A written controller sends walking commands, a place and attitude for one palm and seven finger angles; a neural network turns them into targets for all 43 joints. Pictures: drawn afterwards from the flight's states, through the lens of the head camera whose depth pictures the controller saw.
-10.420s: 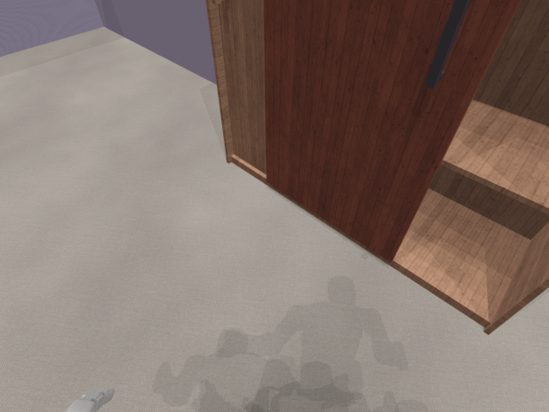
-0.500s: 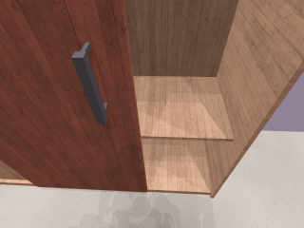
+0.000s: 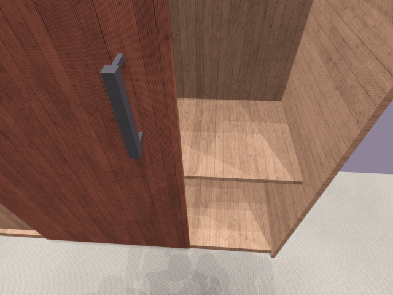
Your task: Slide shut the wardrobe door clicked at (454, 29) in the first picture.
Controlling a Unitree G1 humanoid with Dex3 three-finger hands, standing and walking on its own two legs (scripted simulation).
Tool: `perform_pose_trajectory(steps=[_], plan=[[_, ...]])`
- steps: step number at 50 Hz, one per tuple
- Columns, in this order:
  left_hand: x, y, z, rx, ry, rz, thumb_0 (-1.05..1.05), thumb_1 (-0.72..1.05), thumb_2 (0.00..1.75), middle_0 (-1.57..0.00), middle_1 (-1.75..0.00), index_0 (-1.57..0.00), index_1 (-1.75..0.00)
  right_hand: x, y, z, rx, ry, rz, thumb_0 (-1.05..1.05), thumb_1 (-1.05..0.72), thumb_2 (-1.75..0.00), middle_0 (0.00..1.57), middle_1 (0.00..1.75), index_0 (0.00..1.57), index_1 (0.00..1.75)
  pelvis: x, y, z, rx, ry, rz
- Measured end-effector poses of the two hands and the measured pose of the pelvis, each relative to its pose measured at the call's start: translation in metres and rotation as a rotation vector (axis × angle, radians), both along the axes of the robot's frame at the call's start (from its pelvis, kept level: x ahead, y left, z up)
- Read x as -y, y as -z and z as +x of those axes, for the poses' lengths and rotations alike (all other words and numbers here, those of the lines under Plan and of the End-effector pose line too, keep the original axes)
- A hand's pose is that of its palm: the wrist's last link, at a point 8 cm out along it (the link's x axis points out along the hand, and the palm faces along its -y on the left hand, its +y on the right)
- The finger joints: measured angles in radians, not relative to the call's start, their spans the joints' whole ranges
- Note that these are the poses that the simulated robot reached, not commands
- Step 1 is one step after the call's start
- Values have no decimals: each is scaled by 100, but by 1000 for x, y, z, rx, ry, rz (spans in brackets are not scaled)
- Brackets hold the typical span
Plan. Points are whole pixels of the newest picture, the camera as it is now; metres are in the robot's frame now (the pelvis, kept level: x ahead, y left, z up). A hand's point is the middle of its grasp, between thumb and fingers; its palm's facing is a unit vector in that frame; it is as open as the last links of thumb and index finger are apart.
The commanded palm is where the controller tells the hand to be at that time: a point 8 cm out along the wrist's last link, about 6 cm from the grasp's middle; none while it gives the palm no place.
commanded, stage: look again from close up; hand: left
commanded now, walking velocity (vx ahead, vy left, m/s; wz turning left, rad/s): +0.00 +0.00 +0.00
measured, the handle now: (128, 111) +0.42 +0.16 +0.17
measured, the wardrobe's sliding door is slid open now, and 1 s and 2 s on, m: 0.40 0.40 0.40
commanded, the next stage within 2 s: raise the hand with hooked fingers in 0.34 s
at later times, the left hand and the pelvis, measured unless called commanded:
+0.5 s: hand out of the picture +0.01 +0.19 -0.16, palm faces +0.12 -0.97 -0.22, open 7.3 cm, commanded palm +0.09 +0.22 -0.06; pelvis -0.01 +0.01 +0.00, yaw +0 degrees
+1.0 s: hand out of the picture +0.11 +0.23 +0.01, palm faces +0.22 -0.97 -0.08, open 9.4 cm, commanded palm +0.12 +0.27 +0.02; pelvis -0.04 +0.01 -0.05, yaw +5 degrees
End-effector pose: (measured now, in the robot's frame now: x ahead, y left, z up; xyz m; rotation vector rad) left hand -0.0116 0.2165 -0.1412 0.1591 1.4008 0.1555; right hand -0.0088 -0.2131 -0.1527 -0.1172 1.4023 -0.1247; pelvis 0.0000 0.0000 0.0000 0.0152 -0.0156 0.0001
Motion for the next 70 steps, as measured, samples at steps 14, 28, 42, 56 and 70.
perform_pose_trajectory(steps=[14, 28, 42, 56, 70], plan=[[-2, 1, -8, -12, -5, -7, 1, 90, 90, -20, -30, -20, -30, -7, -1, -9, -12, 9, 2, 0, -91, -90, 20, 30, 20, 30, -4, 0, -3, -1, 2, -1], [-43, -68, 75, 545, -83, 119, 5, 94, 89, -21, -31, -21, -31, 9, -14, 29, 310, -8, -86, 2, -92, -90, 20, 30, 20, 30, -13, 6, -12, 6, -25, -8], [-2, -128, 149, 1296, 189, -238, 1, 64, 78, -22, -47, -23, -48, 22, -100, 187, 1024, -159, -166, 1, -91, -90, 20, 30, 20, 30, -14, 45, -35, -90, -29, -3], [-49, -199, 143, 1550, 281, -55, 1, 30, 64, -24, -68, -24, -68, -44, -45, 172, 888, -270, 3, 1, -90, -90, 21, 30, 20, 30, -16, 52, -47, -78, -97, -65], [-95, -235, 164, 1489, 129, 39, 1, -2, 50, -27, -89, -27, -89, 7, -52, 116, 774, -127, -122, 1, -90, -90, 21, 30, 20, 30, -21, 29, -30, -54, -58, -40]])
